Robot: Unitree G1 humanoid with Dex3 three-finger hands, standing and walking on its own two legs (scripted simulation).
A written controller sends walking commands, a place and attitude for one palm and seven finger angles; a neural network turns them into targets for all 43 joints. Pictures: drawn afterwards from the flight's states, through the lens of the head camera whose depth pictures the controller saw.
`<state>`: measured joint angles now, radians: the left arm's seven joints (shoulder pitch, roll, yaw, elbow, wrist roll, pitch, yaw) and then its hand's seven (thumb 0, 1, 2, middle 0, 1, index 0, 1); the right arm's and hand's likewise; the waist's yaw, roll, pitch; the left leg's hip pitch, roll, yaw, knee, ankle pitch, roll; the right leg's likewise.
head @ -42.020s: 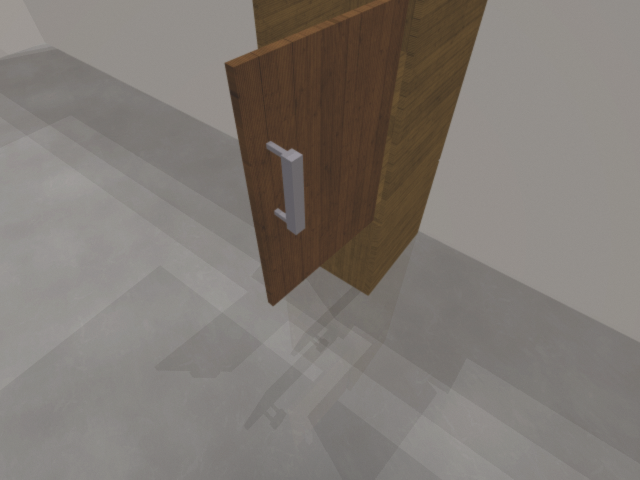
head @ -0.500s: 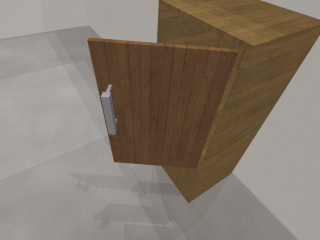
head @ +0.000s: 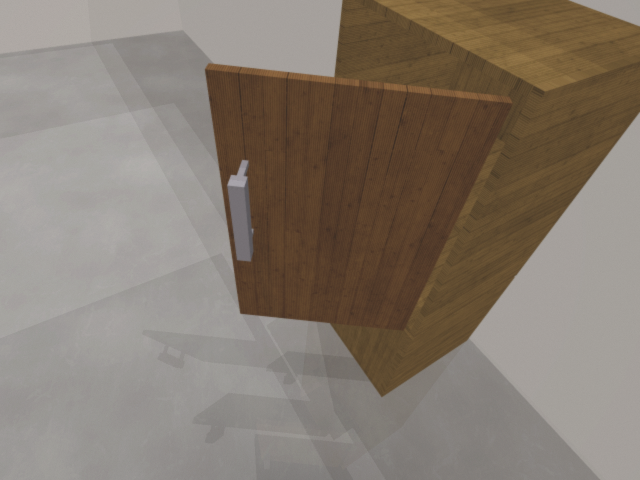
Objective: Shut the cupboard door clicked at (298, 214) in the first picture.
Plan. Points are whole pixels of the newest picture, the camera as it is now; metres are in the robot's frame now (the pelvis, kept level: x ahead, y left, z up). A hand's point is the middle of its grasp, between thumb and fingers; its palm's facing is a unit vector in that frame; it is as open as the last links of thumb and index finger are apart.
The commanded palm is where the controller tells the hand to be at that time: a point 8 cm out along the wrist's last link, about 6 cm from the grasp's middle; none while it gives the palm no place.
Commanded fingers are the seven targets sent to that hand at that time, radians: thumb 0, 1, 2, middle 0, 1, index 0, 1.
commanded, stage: look again from close up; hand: left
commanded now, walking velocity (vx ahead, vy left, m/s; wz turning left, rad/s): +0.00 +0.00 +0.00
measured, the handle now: (244, 212) +0.50 +0.16 +0.03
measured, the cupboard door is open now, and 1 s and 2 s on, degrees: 54 54 54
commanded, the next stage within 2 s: shuffle to correct the standing spot in 0.22 s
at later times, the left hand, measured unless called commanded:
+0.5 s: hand out of the picture -0.02 +0.20 -0.18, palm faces -0.01 -0.98 -0.18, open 7.4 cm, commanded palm none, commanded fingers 0.00 0.90 0.90 -0.20 -0.30 -0.20 -0.30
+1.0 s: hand out of the picture +0.01 +0.11 -0.18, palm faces +0.02 -0.99 -0.10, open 7.4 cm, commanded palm none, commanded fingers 0.00 0.90 0.90 -0.20 -0.30 -0.20 -0.30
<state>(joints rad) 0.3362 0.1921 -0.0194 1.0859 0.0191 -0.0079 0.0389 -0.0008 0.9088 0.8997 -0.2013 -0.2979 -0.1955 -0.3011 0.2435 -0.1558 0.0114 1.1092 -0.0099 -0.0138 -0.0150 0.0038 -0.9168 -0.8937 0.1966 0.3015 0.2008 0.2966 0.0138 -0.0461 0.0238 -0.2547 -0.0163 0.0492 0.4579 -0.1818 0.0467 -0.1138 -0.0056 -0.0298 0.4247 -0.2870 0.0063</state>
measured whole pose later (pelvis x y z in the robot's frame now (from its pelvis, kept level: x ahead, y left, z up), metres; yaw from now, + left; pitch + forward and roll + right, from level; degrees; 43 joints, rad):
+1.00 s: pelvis +0.04 -0.03 +0.00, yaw -2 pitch +0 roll +0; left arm 0.37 0.10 -0.03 1.11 0.02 -0.02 0.05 0.00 0.91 0.90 -0.20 -0.30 -0.20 -0.30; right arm 0.28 -0.12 0.01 1.17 -0.01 -0.01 -0.05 0.02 -0.94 -0.89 0.20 0.30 0.20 0.30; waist 0.01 -0.05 0.01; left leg -0.21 0.02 0.06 0.47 -0.26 0.01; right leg -0.07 0.02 -0.06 0.41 -0.33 -0.03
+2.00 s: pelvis +0.00 +0.02 +0.00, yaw -2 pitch -1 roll +0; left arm 0.38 0.18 -0.02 1.07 0.03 0.00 0.04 0.00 0.91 0.90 -0.20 -0.30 -0.20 -0.30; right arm 0.27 -0.16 0.00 1.07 -0.01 -0.01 -0.01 0.00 -0.91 -0.89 0.20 0.30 0.20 0.30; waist 0.02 -0.03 0.02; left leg -0.26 -0.05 0.07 0.44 -0.17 0.08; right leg -0.16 -0.05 -0.04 0.45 -0.27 0.03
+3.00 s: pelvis +0.03 -0.01 +0.00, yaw -4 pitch +0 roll +0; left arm 0.39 0.14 0.00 1.10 0.02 -0.01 0.04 0.00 0.91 0.90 -0.20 -0.30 -0.19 -0.30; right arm 0.31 -0.12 0.00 1.14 -0.01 -0.02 -0.03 0.00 -0.91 -0.89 0.20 0.30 0.20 0.30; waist 0.01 -0.03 0.01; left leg -0.24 0.00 0.09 0.49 -0.26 0.03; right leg -0.14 -0.02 -0.05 0.48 -0.34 0.00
